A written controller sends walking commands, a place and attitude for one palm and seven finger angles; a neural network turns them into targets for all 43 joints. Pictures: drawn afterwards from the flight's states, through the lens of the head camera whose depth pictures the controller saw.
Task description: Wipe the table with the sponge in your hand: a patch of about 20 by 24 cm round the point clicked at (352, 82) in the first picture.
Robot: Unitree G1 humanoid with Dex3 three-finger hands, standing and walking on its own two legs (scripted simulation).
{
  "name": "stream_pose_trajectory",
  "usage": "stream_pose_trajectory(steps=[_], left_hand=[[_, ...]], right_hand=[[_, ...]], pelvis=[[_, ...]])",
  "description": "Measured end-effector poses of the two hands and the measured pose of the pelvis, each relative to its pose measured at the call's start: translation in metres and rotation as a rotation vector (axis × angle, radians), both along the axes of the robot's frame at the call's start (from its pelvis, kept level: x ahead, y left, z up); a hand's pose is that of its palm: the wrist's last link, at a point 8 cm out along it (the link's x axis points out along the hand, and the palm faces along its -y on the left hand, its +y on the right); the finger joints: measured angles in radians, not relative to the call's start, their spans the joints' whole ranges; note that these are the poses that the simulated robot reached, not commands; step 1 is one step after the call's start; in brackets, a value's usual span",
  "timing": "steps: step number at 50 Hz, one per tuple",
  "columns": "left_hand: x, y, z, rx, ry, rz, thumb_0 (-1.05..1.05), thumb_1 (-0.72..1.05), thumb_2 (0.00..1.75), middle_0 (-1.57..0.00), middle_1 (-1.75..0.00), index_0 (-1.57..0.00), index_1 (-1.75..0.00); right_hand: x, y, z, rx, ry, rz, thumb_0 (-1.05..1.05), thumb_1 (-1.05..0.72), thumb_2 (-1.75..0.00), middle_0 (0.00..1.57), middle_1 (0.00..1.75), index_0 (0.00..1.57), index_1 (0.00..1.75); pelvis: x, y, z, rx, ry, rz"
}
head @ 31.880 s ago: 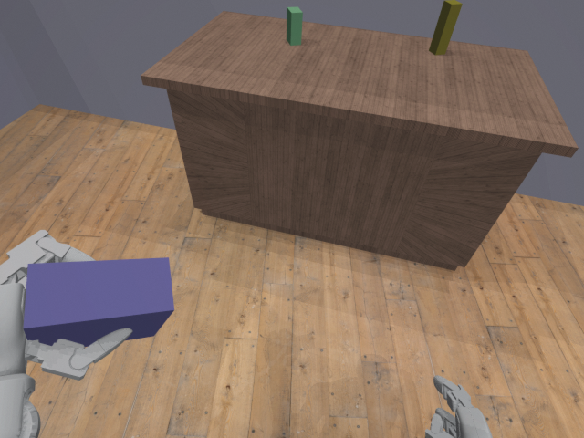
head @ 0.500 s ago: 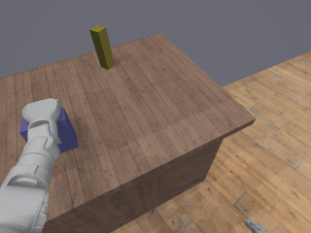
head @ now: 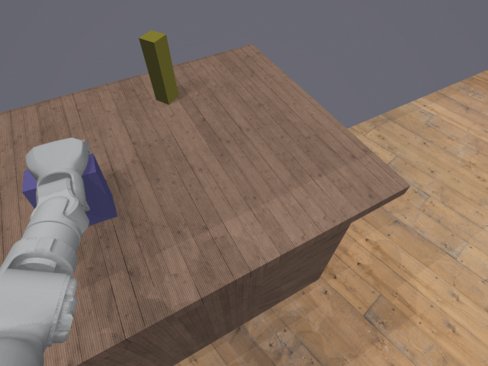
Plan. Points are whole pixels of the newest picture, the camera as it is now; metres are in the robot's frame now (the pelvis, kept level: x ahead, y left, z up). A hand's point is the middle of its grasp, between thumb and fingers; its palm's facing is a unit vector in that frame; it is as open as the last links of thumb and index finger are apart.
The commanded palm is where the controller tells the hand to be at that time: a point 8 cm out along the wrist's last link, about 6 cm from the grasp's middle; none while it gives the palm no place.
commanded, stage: slide back across to the first lane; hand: left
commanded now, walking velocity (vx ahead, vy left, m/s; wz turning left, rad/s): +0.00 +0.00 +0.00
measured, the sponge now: (78, 202) +0.40 +0.33 +0.01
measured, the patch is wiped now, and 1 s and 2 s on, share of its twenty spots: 1.00 1.00 1.00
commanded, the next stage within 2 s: wipe back along the first lane in 0.70 s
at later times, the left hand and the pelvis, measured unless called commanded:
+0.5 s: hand (54, 176) +0.42 +0.36 +0.06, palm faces -0.11 -0.03 -0.99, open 9.6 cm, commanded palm +0.39 +0.35 +0.11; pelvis +0.02 +0.01 +0.00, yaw -1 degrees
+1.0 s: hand (21, 201) +0.37 +0.39 +0.05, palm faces -0.12 -0.04 -0.99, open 9.6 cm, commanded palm +0.34 +0.37 +0.10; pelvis +0.03 +0.01 +0.01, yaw +1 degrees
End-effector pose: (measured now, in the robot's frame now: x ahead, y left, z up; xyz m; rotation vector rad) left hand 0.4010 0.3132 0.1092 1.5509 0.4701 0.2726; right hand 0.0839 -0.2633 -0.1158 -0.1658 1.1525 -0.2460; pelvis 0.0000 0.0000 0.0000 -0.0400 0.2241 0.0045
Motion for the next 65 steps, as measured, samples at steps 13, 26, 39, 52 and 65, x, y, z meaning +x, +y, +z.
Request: stream_pose_trajectory(steps=[13,26,39,52,65], left_hand=[[0.013,0.010,0.000,-0.004,-0.013,0.008,0.00,-0.51,1.12,-0.80,-1.36,-0.81,-1.36],[0.007,0.036,0.005,-0.009,-0.007,0.052,0.00,-0.50,1.11,-0.79,-1.37,-0.80,-1.37],[-0.020,0.061,0.005,-0.031,-0.003,0.074,-0.01,-0.49,1.11,-0.77,-1.37,-0.78,-1.38],[-0.046,0.069,0.001,-0.009,-0.008,0.057,-0.01,-0.48,1.10,-0.76,-1.38,-0.77,-1.39],[-0.072,0.052,0.000,-0.003,-0.064,0.049,-0.01,-0.46,1.09,-0.75,-1.39,-0.76,-1.40]], right_hand=[[-0.009,0.014,0.000,0.006,0.021,-0.012,0.00,-0.91,-0.90,0.21,0.30,0.20,0.30],[0.010,0.008,0.009,-0.004,0.011,-0.008,0.00,-0.91,-0.90,0.21,0.30,0.20,0.30],[0.073,0.010,0.021,-0.012,-0.075,0.065,0.00,-0.91,-0.90,0.21,0.30,0.20,0.30],[0.092,0.021,0.023,-0.001,-0.113,0.101,0.00,-0.91,-0.90,0.21,0.30,0.20,0.30],[0.086,0.041,0.021,0.043,-0.143,0.111,0.00,-0.91,-0.90,0.21,0.30,0.20,0.30]], pelvis=[[0.003,0.010,-0.001,-0.005,0.016,-0.007],[0.021,0.012,0.005,-0.004,-0.014,-0.011],[0.035,0.011,0.009,-0.003,-0.041,0.004],[0.033,0.016,0.009,-0.007,-0.047,0.015],[0.023,0.023,0.009,-0.005,-0.083,0.018]])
